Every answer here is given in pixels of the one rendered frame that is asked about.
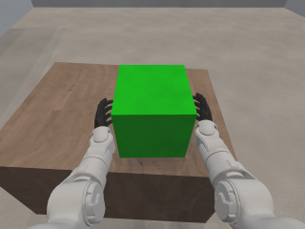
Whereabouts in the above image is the robot right hand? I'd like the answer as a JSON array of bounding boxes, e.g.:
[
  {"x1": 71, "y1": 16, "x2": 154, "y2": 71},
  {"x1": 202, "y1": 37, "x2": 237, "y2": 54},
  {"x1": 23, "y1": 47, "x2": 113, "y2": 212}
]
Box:
[{"x1": 193, "y1": 93, "x2": 213, "y2": 121}]

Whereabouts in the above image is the right robot upper arm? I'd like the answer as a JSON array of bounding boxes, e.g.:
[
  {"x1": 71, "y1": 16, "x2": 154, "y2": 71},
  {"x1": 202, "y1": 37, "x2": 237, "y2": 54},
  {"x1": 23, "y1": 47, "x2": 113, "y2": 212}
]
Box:
[{"x1": 214, "y1": 178, "x2": 305, "y2": 229}]

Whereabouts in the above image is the pedestal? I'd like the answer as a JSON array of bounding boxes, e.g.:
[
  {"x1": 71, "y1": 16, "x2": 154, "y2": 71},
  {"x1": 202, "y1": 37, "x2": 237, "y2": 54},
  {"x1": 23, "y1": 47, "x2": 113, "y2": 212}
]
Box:
[{"x1": 0, "y1": 62, "x2": 237, "y2": 223}]

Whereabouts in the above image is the right robot forearm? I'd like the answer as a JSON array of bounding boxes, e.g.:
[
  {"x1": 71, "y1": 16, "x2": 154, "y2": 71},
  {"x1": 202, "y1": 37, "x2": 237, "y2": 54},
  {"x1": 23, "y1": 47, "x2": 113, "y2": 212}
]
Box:
[{"x1": 194, "y1": 119, "x2": 275, "y2": 212}]

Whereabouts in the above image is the robot left hand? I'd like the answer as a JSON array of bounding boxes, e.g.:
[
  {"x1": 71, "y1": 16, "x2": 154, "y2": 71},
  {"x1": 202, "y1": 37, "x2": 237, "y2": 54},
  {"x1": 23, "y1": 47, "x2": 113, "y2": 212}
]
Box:
[{"x1": 94, "y1": 97, "x2": 113, "y2": 129}]

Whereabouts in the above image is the left robot forearm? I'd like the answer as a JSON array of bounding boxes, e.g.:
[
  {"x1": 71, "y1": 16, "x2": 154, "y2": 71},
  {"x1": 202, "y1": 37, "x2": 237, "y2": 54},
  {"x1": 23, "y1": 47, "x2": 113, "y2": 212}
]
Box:
[{"x1": 47, "y1": 126, "x2": 115, "y2": 219}]

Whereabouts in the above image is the carton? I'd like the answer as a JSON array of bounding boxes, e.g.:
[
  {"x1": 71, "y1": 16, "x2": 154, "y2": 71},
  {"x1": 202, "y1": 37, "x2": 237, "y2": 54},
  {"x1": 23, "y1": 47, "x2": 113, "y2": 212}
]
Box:
[{"x1": 111, "y1": 65, "x2": 197, "y2": 158}]

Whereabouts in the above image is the left robot upper arm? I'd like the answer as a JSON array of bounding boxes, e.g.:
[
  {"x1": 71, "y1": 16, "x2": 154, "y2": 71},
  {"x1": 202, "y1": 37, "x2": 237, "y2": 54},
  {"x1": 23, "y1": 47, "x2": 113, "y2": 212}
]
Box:
[{"x1": 28, "y1": 180, "x2": 106, "y2": 229}]

